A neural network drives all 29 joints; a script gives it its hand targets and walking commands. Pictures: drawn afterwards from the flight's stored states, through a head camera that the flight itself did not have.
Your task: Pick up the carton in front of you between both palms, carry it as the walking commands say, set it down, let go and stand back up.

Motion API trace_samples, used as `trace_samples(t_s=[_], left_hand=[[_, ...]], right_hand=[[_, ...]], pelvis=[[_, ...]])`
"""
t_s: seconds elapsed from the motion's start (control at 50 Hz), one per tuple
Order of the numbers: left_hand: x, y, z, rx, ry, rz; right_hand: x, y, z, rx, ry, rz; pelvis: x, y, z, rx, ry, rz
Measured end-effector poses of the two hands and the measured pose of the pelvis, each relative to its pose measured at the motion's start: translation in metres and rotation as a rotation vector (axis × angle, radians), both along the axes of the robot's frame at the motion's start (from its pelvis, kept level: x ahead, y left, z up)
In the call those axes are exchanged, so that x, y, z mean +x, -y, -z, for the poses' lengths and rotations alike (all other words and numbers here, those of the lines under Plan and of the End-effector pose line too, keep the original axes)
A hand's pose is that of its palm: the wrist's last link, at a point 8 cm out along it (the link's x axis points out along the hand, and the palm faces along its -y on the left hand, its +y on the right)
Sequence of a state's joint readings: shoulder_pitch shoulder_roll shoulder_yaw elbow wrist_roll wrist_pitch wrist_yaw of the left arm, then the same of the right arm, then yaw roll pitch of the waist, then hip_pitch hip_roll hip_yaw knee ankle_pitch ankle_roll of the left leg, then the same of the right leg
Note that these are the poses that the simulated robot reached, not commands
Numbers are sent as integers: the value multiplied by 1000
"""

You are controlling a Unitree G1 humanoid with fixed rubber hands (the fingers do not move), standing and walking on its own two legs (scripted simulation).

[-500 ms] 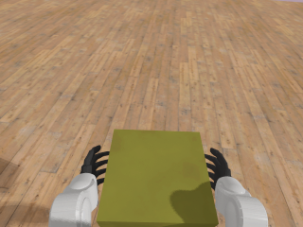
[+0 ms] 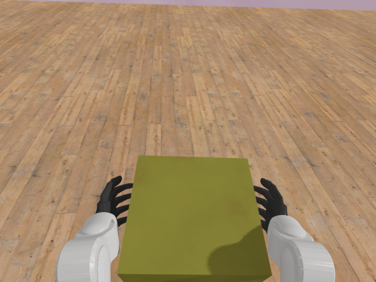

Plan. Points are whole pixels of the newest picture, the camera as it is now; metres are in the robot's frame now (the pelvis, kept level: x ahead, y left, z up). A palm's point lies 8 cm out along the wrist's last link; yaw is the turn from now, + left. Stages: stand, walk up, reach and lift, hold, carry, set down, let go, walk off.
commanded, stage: carry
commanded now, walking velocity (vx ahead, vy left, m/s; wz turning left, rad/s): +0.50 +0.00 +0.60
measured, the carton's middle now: (190, 232) +0.25 +0.01 +0.03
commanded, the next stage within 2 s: none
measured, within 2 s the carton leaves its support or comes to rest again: neither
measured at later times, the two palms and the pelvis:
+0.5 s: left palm (120, 132) +0.48 +0.19 +0.10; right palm (229, 121) +0.56 -0.10 +0.09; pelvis +0.29 -0.01 +0.02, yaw +12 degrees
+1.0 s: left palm (97, 80) +0.76 +0.34 +0.10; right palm (178, 68) +0.88 +0.06 +0.10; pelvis +0.60 +0.10 +0.02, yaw +22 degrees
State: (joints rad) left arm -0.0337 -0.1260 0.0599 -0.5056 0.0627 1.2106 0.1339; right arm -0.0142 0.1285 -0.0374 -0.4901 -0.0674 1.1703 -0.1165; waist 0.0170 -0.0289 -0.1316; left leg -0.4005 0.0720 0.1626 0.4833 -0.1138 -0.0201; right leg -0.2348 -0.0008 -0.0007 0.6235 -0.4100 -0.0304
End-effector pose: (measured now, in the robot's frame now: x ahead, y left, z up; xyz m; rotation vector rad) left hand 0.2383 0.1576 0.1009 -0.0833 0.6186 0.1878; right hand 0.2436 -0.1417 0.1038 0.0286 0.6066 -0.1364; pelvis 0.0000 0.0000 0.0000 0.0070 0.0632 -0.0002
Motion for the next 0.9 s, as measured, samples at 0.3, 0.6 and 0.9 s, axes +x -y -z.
trace_samples(t_s=[0.3, 0.6, 0.9], left_hand=[[178, 18, -8, 26, -5, 40], [295, -60, -7, 51, -56, -282], [477, -157, 18, 1, -127, -310]], right_hand=[[170, 19, -6, 34, -6, 41], [380, -74, 8, 56, -57, -281], [573, -174, 20, 1, -129, -313]], pelvis=[[172, 9, -6, -15, -19, -54], [350, -6, -12, 36, -21, -256], [536, -91, -8, 8, 18, -362]])
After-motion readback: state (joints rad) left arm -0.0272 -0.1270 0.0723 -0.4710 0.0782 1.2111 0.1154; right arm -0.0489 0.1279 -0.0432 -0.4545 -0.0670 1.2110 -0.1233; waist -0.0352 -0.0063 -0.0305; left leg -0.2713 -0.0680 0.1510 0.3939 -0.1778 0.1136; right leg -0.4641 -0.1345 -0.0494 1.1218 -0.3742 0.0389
